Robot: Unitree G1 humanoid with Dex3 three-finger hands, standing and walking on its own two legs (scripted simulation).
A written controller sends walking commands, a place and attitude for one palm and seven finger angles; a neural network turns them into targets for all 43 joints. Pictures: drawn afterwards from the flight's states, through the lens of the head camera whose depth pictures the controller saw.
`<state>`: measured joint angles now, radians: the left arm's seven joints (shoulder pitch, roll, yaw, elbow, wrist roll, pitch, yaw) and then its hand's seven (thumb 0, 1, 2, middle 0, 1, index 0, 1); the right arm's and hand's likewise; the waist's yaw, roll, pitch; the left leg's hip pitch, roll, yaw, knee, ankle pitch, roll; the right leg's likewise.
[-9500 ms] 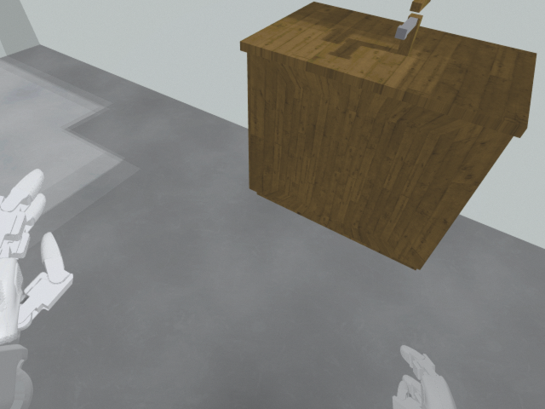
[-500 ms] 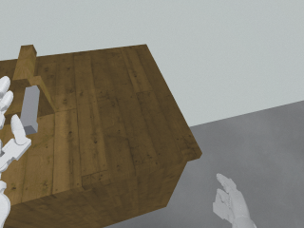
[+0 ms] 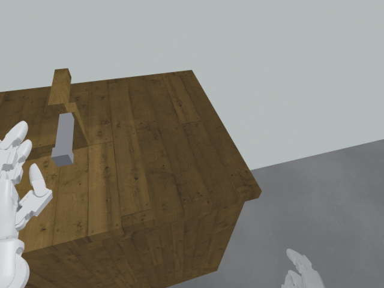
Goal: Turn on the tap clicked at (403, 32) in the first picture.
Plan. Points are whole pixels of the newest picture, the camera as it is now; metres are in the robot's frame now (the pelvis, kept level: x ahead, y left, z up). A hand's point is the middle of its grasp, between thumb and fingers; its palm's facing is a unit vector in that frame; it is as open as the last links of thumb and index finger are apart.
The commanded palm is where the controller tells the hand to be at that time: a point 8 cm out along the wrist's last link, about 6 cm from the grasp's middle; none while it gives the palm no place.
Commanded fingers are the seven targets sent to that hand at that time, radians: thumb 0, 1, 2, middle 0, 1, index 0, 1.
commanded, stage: come to a stop and stand still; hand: left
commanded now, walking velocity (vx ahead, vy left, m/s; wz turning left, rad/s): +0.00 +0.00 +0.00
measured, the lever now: (62, 155) +0.31 +0.28 +0.14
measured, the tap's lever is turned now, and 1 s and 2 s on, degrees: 0 0 0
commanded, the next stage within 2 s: look again from close up in 0.66 s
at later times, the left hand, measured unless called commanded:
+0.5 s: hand (47, 179) +0.24 +0.26 +0.16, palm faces +0.43 -0.84 -0.34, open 7.4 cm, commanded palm +0.18 +0.29 +0.17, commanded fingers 0.00 0.90 0.90 -0.20 -0.30 -0.20 -0.30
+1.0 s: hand (55, 174) +0.24 +0.25 +0.17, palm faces +0.33 -0.87 -0.37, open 7.4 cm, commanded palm +0.18 +0.30 +0.17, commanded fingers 0.00 0.90 0.90 -0.20 -0.30 -0.20 -0.30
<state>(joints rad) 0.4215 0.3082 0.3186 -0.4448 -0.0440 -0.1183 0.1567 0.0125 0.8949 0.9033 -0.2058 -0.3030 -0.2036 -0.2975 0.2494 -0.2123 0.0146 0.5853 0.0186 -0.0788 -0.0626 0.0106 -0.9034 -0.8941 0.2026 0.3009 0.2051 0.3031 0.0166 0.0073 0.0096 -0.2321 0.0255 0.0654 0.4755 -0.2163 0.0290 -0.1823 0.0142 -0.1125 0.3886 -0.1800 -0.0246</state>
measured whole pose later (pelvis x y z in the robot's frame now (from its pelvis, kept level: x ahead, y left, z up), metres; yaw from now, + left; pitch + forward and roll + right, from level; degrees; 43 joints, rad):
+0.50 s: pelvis +0.02 +0.01 +0.00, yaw +1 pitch -1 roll -1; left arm 0.43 0.34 0.33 -0.48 -0.05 -0.13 0.15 0.01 0.89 0.90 -0.21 -0.30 -0.21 -0.30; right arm 0.20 -0.19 0.02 0.58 0.02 -0.08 -0.05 0.01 -0.90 -0.89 0.20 0.30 0.21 0.30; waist 0.02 0.00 0.04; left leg -0.20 -0.01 0.06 0.46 -0.24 0.04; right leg -0.16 -0.01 -0.11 0.41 -0.22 -0.01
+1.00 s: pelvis +0.01 +0.02 +0.00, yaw -2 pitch -1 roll -1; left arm 0.37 0.34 0.33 -0.44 -0.04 -0.20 0.10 0.01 0.90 0.90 -0.20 -0.30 -0.20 -0.30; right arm 0.20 -0.22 0.00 0.56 0.02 -0.13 0.00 0.01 -0.90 -0.89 0.20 0.30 0.21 0.30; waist 0.01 0.02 0.06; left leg -0.24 -0.01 0.11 0.49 -0.24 0.06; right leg -0.22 -0.02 -0.07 0.45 -0.21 0.01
